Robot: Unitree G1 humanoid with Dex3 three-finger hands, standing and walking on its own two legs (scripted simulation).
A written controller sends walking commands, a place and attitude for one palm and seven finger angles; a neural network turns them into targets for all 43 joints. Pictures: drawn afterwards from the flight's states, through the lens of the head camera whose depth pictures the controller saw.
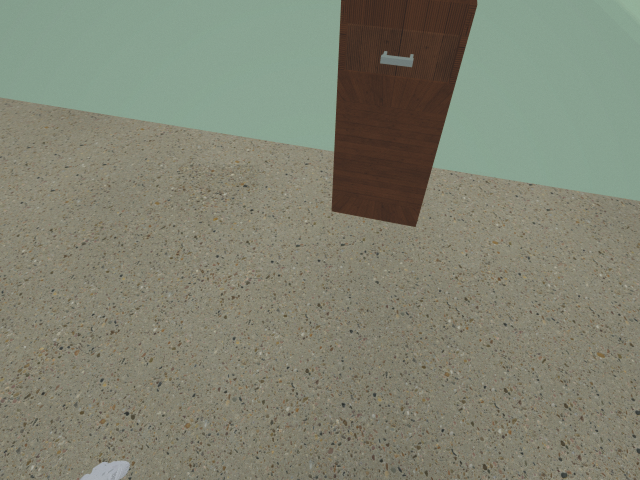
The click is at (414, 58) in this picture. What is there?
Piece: drawer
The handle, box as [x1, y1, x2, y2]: [380, 51, 413, 66]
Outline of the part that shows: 381,55 381,63 411,66 413,54 410,54 410,57 408,58 387,55 386,51 384,51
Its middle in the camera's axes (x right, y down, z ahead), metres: +0.24 -0.57 +1.21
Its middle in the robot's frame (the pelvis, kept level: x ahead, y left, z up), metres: +1.30 -0.18 -0.03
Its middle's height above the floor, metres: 0.74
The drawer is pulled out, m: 0.00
